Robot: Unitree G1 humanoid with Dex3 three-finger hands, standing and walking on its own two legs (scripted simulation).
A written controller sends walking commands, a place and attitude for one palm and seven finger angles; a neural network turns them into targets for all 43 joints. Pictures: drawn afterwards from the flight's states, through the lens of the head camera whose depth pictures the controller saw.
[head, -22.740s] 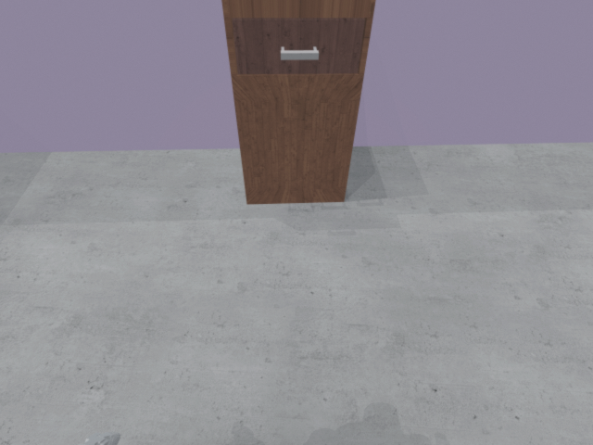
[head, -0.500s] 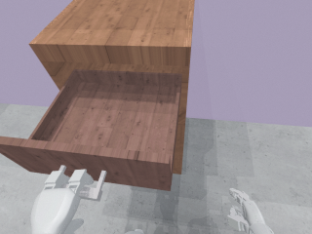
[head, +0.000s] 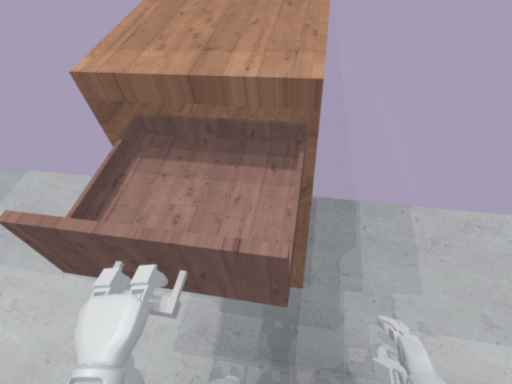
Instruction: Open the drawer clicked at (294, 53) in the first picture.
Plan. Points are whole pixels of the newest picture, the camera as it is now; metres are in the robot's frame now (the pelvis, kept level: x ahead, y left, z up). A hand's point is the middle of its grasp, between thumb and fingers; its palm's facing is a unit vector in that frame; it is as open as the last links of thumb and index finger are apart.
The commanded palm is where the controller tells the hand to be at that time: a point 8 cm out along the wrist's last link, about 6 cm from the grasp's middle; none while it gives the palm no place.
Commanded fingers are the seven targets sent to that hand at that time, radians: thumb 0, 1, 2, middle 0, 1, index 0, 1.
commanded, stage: lift the hand off the handle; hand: left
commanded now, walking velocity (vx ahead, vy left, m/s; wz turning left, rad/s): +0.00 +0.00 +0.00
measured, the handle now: (142, 287) +0.25 +0.21 +0.03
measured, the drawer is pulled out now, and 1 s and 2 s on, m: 0.30 0.30 0.30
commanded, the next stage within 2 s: draw the hand back to the body in 1.28 s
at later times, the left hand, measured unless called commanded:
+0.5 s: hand (117, 306) +0.20 +0.21 +0.07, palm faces +0.06 -0.14 -0.99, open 13.7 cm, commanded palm +0.17 +0.21 +0.14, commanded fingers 0.00 -0.50 0.30 -0.30 -1.20 -0.30 -1.20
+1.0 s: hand (94, 279) +0.21 +0.21 +0.14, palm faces +0.12 -0.16 -0.98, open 13.8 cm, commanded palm +0.17 +0.21 +0.21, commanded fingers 0.00 -0.50 0.30 -0.30 -1.20 -0.30 -1.20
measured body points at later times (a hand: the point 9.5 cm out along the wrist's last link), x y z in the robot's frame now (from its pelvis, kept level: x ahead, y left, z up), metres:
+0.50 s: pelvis +0.01 +0.01 +0.02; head +0.02 -0.03 +0.47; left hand +0.19 +0.22 +0.13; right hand +0.22 -0.20 -0.07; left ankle +0.01 +0.12 -0.68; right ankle +0.00 -0.06 -0.68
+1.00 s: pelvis +0.02 +0.02 +0.04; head +0.01 -0.02 +0.49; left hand +0.20 +0.22 +0.20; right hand +0.24 -0.17 -0.04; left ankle +0.01 +0.12 -0.68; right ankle +0.00 -0.06 -0.68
